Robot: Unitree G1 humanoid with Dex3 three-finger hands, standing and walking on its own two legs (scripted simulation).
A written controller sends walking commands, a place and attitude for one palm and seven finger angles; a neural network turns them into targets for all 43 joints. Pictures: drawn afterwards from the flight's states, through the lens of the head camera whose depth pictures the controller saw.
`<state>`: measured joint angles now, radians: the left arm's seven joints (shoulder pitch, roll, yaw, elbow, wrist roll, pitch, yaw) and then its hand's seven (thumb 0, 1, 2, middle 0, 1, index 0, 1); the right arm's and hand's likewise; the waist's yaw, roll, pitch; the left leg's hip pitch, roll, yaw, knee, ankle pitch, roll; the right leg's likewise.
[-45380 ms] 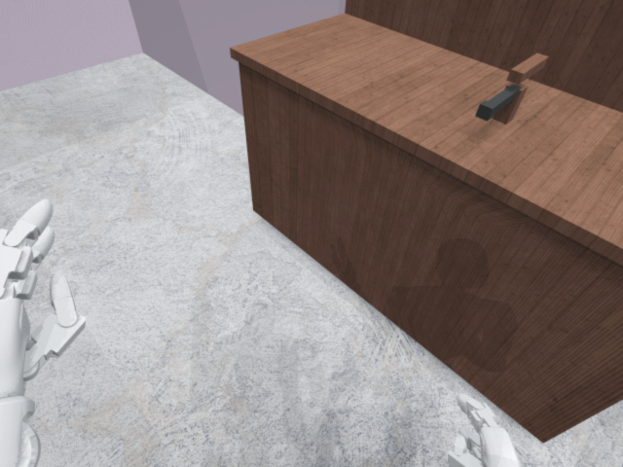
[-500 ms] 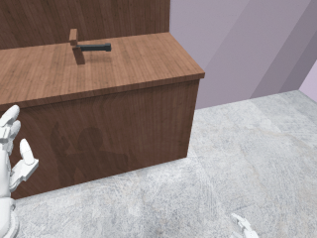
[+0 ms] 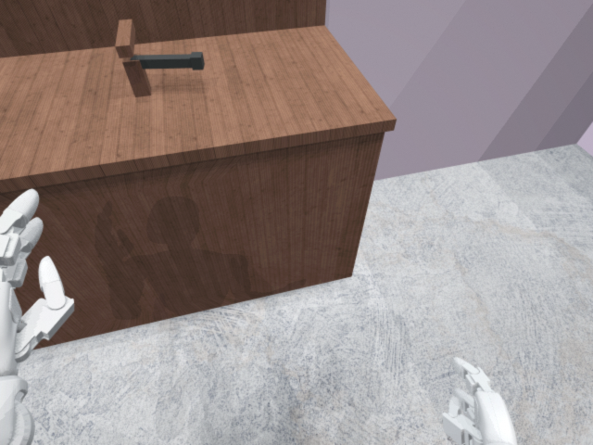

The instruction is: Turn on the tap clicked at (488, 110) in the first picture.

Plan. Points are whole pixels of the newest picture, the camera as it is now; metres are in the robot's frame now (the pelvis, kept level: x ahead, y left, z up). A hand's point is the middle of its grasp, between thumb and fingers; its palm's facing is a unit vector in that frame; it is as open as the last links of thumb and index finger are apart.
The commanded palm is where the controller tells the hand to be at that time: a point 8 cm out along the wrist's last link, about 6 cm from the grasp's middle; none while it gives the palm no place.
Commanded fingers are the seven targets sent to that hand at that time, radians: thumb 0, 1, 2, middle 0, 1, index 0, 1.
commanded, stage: stop stepping back and stand still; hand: left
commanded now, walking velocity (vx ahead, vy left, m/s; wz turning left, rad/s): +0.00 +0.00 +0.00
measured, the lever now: (197, 60) +0.85 +0.29 +0.09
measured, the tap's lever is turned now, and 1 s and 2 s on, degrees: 79 79 79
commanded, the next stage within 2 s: stand and check the lever's angle in 0.14 s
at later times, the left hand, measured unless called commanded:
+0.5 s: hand (48, 306) +0.21 +0.26 +0.15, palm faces +0.39 -0.84 -0.37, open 7.4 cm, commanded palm +0.16 +0.30 +0.18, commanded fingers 0.00 0.90 0.90 -0.20 -0.30 -0.20 -0.30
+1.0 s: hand (25, 318) +0.20 +0.28 +0.16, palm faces +0.41 -0.83 -0.37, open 7.4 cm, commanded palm +0.14 +0.31 +0.18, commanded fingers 0.00 0.90 0.90 -0.20 -0.30 -0.20 -0.30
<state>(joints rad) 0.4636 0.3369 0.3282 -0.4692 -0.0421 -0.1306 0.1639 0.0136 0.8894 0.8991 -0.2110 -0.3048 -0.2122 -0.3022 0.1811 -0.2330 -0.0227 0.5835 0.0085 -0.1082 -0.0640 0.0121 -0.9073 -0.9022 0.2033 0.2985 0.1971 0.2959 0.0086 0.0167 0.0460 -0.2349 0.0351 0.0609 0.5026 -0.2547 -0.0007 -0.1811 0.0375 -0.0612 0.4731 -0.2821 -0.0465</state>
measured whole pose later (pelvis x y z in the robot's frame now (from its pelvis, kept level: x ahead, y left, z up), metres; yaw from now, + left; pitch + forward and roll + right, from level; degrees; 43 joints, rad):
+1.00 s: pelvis -0.02 +0.03 +0.01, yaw +0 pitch +0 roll -1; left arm 0.46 0.33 0.31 -0.45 -0.04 -0.13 0.17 0.01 0.89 0.90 -0.21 -0.30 -0.21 -0.30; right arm 0.19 -0.20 0.02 0.59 -0.01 -0.10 -0.07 0.01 -0.90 -0.90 0.21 0.30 0.20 0.30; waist 0.01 0.03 0.02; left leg -0.25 0.00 0.07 0.44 -0.20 0.04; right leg -0.18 0.01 -0.05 0.38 -0.20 0.00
